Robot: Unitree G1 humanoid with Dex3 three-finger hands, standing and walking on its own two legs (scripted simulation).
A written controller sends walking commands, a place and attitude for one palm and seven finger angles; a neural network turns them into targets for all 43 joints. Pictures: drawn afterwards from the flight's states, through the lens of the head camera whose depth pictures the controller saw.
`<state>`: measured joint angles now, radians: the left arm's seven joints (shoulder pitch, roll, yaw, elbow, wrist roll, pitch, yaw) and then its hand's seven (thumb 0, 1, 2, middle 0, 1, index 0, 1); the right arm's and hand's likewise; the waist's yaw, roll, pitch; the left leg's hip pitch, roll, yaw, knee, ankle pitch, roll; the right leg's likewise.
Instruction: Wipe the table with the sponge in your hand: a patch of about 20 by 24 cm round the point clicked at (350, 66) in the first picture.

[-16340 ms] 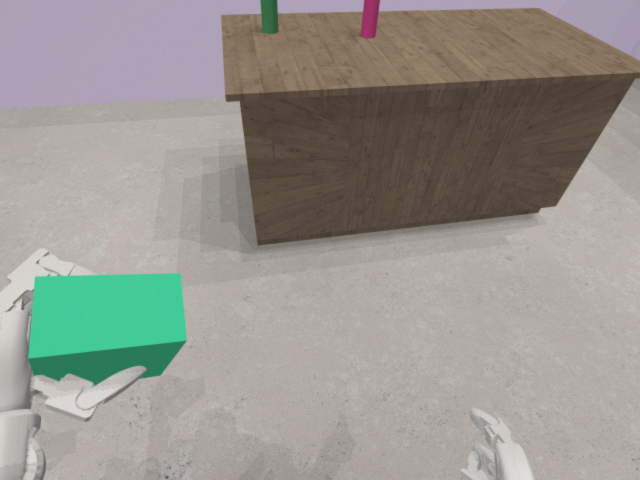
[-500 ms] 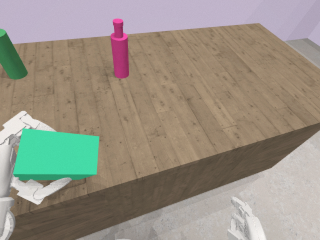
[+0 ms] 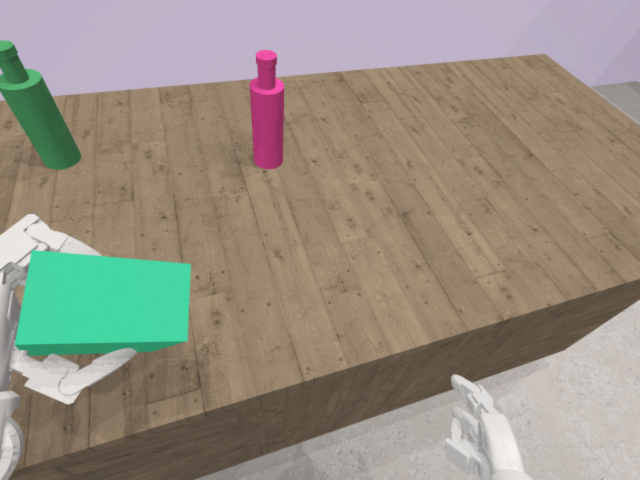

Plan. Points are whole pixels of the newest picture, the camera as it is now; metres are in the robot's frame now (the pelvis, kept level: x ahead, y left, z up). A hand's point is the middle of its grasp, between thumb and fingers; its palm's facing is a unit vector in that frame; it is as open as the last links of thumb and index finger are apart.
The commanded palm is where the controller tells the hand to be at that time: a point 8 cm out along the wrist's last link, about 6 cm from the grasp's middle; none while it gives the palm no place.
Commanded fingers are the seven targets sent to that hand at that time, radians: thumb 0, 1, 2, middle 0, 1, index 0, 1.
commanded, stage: look again from close up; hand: left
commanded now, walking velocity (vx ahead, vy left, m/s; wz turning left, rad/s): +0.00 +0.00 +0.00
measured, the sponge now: (125, 312) +0.23 +0.21 +0.14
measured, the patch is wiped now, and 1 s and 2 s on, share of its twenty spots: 0.00 0.00 0.00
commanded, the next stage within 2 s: come to a stop and stand still in 0.34 s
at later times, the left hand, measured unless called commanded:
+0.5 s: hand (102, 323) +0.21 +0.22 +0.15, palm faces +0.36 -0.85 -0.38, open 10.7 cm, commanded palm +0.16 +0.26 +0.18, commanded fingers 0.00 0.10 1.30 -1.20 -1.60 -1.20 -1.60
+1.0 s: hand (112, 324) +0.21 +0.22 +0.15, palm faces +0.27 -0.87 -0.41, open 10.7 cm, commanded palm +0.16 +0.26 +0.18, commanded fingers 0.00 0.10 1.30 -1.20 -1.60 -1.20 -1.60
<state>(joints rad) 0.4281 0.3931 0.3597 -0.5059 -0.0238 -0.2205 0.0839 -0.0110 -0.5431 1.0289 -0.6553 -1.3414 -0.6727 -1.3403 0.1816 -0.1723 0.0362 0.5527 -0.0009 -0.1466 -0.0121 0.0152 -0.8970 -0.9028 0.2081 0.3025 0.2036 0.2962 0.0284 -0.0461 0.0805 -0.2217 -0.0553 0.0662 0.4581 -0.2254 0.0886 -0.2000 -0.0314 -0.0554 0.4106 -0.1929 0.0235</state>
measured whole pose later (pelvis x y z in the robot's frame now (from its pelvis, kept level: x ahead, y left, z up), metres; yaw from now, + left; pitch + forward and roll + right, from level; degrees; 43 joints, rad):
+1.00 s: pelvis +0.00 -0.01 +0.00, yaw -1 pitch +0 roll -1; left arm 0.47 0.38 0.32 -0.45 -0.03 -0.27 0.06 -0.01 -0.55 1.03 -0.66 -1.33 -0.68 -1.33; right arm 0.23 -0.19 0.02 0.58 0.01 -0.18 -0.01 0.02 -0.90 -0.90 0.21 0.30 0.20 0.30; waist 0.01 -0.02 0.06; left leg -0.25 -0.04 0.07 0.48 -0.23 0.08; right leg -0.24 -0.02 -0.05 0.45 -0.21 0.01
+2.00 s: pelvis +0.00 -0.02 +0.00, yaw +0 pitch -1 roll -1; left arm 0.44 0.37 0.35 -0.47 -0.04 -0.21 0.09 -0.01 -0.55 1.03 -0.67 -1.32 -0.69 -1.32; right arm 0.20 -0.19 0.03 0.57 0.01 -0.13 -0.04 0.02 -0.90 -0.90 0.21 0.30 0.20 0.30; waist 0.03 -0.03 0.06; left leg -0.22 -0.03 0.06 0.45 -0.22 0.07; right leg -0.20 -0.01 -0.06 0.39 -0.18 0.01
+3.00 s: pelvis +0.01 -0.06 +0.00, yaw -1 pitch +0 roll -1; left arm 0.46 0.36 0.32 -0.48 -0.06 -0.13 0.11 -0.01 -0.55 1.03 -0.67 -1.32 -0.69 -1.31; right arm 0.17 -0.20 0.02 0.58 0.02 -0.10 -0.05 0.02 -0.90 -0.90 0.21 0.30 0.20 0.30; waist 0.02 0.00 0.05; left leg -0.21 0.02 0.04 0.44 -0.22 0.01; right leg -0.18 0.05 -0.07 0.36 -0.18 -0.05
